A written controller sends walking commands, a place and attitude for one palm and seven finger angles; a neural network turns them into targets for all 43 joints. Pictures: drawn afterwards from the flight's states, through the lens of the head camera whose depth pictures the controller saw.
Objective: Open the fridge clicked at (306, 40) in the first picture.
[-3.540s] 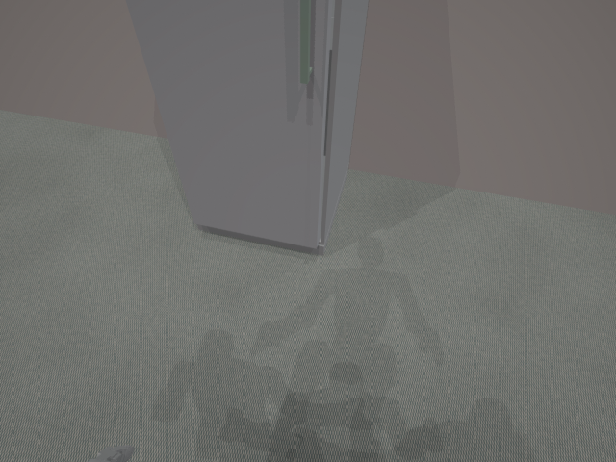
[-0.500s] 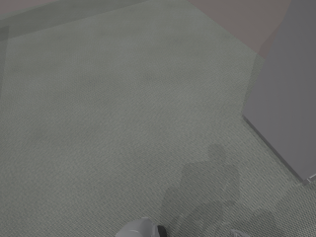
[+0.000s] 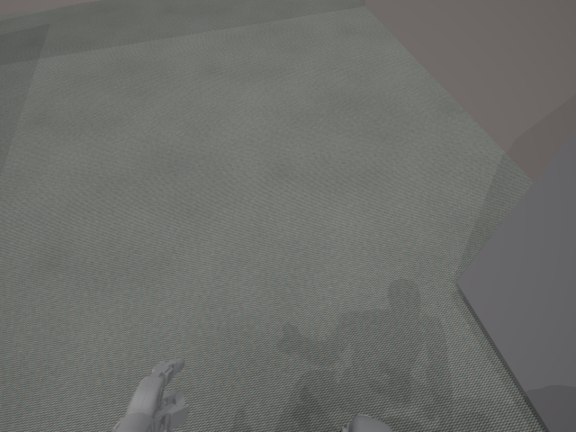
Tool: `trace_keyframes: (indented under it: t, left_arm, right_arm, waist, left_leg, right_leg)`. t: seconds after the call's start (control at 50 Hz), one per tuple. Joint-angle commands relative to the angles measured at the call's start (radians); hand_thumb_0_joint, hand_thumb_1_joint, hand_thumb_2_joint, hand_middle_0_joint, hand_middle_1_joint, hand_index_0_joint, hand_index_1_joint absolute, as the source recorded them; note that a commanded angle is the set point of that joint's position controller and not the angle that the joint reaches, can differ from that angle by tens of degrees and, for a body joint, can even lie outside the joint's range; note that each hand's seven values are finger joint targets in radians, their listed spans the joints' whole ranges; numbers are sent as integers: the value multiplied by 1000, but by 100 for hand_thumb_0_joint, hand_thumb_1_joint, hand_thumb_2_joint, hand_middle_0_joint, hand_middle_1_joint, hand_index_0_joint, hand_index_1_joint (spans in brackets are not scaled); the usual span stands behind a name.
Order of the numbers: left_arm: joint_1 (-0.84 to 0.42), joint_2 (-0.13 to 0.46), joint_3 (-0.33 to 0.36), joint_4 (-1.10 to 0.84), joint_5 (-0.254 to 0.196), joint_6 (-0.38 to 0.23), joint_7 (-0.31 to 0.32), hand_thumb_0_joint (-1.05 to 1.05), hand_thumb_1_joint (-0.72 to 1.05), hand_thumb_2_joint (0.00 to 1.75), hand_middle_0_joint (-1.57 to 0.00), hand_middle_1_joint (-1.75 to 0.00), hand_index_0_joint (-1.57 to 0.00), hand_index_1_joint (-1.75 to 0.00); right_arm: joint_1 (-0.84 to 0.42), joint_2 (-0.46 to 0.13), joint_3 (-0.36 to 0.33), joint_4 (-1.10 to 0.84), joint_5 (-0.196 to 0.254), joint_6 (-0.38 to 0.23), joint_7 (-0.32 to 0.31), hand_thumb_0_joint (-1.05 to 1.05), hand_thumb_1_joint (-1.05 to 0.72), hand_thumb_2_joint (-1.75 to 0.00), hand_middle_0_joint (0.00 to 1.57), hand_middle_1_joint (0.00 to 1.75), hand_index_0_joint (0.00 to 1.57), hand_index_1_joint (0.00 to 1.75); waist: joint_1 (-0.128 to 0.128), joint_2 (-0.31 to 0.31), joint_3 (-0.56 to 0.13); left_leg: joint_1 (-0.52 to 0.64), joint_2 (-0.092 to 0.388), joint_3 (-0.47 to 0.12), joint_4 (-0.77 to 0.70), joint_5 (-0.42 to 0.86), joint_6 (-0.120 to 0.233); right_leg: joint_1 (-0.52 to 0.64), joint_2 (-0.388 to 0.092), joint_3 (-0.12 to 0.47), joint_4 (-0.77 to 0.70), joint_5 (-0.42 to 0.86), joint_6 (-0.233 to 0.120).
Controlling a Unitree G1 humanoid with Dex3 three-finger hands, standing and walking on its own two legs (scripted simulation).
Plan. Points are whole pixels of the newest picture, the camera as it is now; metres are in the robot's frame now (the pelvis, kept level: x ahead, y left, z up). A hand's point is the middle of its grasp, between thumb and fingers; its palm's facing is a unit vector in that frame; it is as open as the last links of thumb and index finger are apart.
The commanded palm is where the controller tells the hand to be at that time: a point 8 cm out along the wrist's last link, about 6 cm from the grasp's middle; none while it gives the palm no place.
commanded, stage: walk to a spot facing it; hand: right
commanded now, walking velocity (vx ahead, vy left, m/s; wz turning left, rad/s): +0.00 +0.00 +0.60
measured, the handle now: out of the picture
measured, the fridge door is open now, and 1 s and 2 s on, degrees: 0 0 0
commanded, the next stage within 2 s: none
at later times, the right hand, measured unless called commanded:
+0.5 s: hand (372, 328) +0.30 -0.14 -0.14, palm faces -0.30 +0.91 -0.28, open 7.4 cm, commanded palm none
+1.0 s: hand (390, 310) +0.33 -0.19 -0.16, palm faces -0.52 +0.83 -0.17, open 7.4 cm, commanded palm none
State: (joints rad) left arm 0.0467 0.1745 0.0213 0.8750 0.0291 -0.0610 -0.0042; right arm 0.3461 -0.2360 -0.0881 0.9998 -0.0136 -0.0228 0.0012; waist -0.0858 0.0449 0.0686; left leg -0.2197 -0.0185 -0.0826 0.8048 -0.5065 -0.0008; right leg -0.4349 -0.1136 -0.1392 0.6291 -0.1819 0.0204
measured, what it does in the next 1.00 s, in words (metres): walks ahead, turning left: left foot, then right foot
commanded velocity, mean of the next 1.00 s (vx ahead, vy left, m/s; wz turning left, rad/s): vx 0.00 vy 0.00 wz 0.60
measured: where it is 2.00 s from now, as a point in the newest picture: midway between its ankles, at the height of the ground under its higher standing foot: outside the picture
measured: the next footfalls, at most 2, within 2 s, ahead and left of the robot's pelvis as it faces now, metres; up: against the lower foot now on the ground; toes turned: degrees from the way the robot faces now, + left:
left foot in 0.40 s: +0.17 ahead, +0.13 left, +0.00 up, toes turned +24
right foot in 0.80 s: +0.24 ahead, -0.11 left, +0.00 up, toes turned +23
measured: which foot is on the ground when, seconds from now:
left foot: up 0.00-0.38, down 0.40-0.82, up 0.84-1.00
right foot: down 0.00-0.42, up 0.44-0.78, down 0.80-1.00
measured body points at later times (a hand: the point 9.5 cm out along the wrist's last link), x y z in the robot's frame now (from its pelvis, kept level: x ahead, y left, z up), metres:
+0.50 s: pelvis +0.11 +0.01 +0.00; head +0.15 +0.04 +0.44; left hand +0.05 +0.27 -0.16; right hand +0.31 -0.19 -0.12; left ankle +0.13 +0.12 -0.72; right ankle +0.08 -0.14 -0.65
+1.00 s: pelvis +0.15 -0.06 +0.02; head +0.20 -0.08 +0.47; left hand +0.08 +0.19 -0.10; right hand +0.36 -0.23 -0.14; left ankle +0.04 +0.06 -0.62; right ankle +0.20 -0.12 -0.72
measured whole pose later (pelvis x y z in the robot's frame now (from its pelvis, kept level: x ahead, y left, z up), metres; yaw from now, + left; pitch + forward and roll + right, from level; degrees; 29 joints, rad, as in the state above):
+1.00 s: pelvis +0.15 -0.06 +0.02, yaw +36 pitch +1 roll +3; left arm 0.21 0.16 0.02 0.90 0.02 0.01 0.03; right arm 0.21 -0.26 -0.11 0.91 -0.03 0.08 0.03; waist -0.02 0.06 0.05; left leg -0.54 0.00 -0.03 1.20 -0.35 -0.08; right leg -0.23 -0.10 -0.21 0.49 -0.27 -0.04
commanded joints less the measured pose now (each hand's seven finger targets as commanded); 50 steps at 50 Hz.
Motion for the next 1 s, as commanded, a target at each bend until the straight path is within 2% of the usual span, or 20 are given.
trace_keyframes:
  t: [0.0,0.04,0.12,0.26,0.34,0.36,0.38,0.4,0.42,0.46,0.52,0.68,0.74,0.76,0.78,0.8,0.82,0.86,0.92,0.98]
  left_arm:
    - [312,227,59,19,-5,-1,30,0,90,90,-20,-30,-20,-30]
    - [205,166,41,6,-3,-1,30,0,90,90,-20,-30,-20,-30]
    - [151,150,45,13,-5,9,31,0,90,90,-20,-30,-20,-30]
    - [191,177,78,16,0,31,25,0,90,90,-20,-30,-20,-30]
    - [201,219,95,12,2,45,18,0,90,90,-20,-30,-20,-30]
    - [215,211,91,5,-3,48,13,0,90,90,-20,-30,-20,-30]
    - [234,146,71,-28,-11,53,3,0,90,90,-20,-30,-20,-30]
    - [206,117,60,-65,-15,58,13,0,90,90,-20,-30,-20,-30]
    - [194,139,61,-69,-22,68,28,0,90,90,-20,-30,-20,-30]
    - [163,136,57,-57,-15,76,27,0,90,90,-20,-30,-20,-30]
    - [182,138,56,-27,-6,100,25,0,90,90,-20,-30,-20,-30]
    - [170,110,50,-47,-17,86,25,0,90,90,-20,-30,-20,-30]
    - [237,111,51,-31,-24,71,34,0,90,90,-20,-30,-20,-30]
    - [290,133,55,-20,-23,60,39,0,90,90,-20,-30,-20,-30]
    - [297,219,68,-26,-13,49,42,0,90,90,-20,-30,-20,-30]
    - [254,287,82,-50,-5,55,39,0,90,90,-20,-30,-20,-30]
    - [183,248,71,-59,-3,58,40,0,90,90,-20,-30,-20,-30]
    - [70,180,50,-92,-3,50,47,0,90,90,-20,-30,-20,-30]
    - [152,165,52,-62,-5,38,50,0,90,90,-20,-30,-20,-30]
    - [241,160,60,-24,-9,36,51,0,90,90,-20,-30,-20,-30]
  right_arm:
    - [-44,-79,-19,-98,6,-16,0,0,-90,-90,20,30,20,30]
    - [-93,-64,-17,-118,-7,1,24,0,-90,-90,20,30,20,30]
    - [-49,-6,-17,-119,-6,56,36,0,-90,-90,20,30,20,30]
    - [-173,1,-17,-179,-15,65,37,0,-90,-90,20,30,20,30]
    - [-122,-36,-19,-180,-17,39,29,0,-90,-90,20,30,20,30]
    - [-37,-86,-29,-158,-20,23,23,0,-90,-90,20,30,20,30]
    - [38,-204,-49,-141,-26,4,11,0,-90,-90,20,30,20,30]
    - [87,-290,-66,-124,-3,7,-1,0,-90,-90,20,30,20,30]
    - [72,-270,-61,-125,6,16,-13,0,-90,-90,20,30,20,30]
    - [-96,-202,-47,-173,4,29,-24,0,-90,-90,20,30,20,30]
    - [-205,-156,-23,-198,-2,32,-22,0,-90,-90,20,30,20,30]
    - [-195,-180,-34,-196,-15,47,-11,0,-90,-90,20,30,20,30]
    - [-219,-168,-34,-200,-8,56,-9,0,-90,-90,20,30,20,30]
    - [-233,-143,-29,-211,0,61,-8,0,-90,-90,20,30,20,30]
    - [-212,-76,-18,-234,10,66,-1,0,-90,-90,20,30,20,30]
    - [-212,-61,-16,-247,1,68,7,0,-90,-90,20,30,20,30]
    - [-189,-104,-31,-216,-16,78,8,0,-90,-90,20,30,20,30]
    - [-143,-120,-52,-178,-22,87,22,0,-90,-90,20,30,20,30]
    - [-135,-76,-38,-163,-17,80,30,0,-90,-90,20,30,20,30]
    - [-156,-54,-29,-166,-11,80,27,0,-90,-90,20,30,20,30]
  waist:
    - [164,-257,-236]
    - [120,-215,-80]
    - [62,-279,-34]
    - [105,-257,-32]
    - [70,-191,-107]
    - [18,-99,-157]
    - [-13,206,-220]
    - [-21,299,-289]
    - [-11,196,-285]
    - [38,159,-218]
    - [94,84,-131]
    - [79,127,-132]
    - [111,134,-154]
    - [140,65,-174]
    - [139,-203,-172]
    - [122,-386,-99]
    - [106,-303,-65]
    - [51,-255,-3]
    - [77,-200,-69]
    - [106,-201,-111]
  left_leg:
    - [-430,62,33,587,-29,-36]
    - [-423,112,76,537,31,-47]
    - [-313,111,149,367,149,-58]
    - [-296,109,194,53,241,-62]
    - [-118,47,240,-178,268,-25]
    - [72,60,200,-299,400,-3]
    - [310,291,-141,-343,780,91]
    - [352,452,-355,-353,1169,208]
    - [314,448,-277,-358,1100,245]
    - [208,345,-224,-394,802,196]
    - [-40,258,-112,-446,628,149]
    - [-80,214,-213,-444,447,161]
    - [-111,180,-231,-370,490,112]
    - [-175,131,-192,-296,441,67]
    - [-336,3,-85,-107,202,4]
    - [-430,-47,53,141,-60,-49]
    - [-389,4,-10,289,-10,-54]
    - [-361,22,10,418,106,-64]
    - [-407,26,52,458,173,-85]
    - [-423,44,75,407,156,-101]
  right_leg:
    - [539,-431,314,-221,592,-175]
    - [361,-346,162,-254,502,-124]
    - [194,-257,-50,-306,321,-84]
    - [293,-273,-124,-270,289,-98]
    - [355,-280,-160,-33,440,-56]
    - [259,-250,-177,170,401,-10]
    - [-45,-114,-175,438,-169,49]
    - [-185,0,-44,668,-499,73]
    - [-174,-35,89,698,-473,59]
    - [-183,-59,109,666,-329,67]
    - [-55,-39,95,545,-229,78]
    - [62,44,68,182,-240,62]
    - [200,67,60,-63,-132,49]
    - [316,39,81,-205,-66,40]
    - [392,-182,326,-363,-122,-21]
    - [313,-380,482,-426,-84,-101]
    - [199,-372,445,-432,-148,-114]
    - [112,-260,271,-422,-147,-84]
    - [301,-183,113,-327,187,-75]
    - [433,-208,66,-280,389,-92]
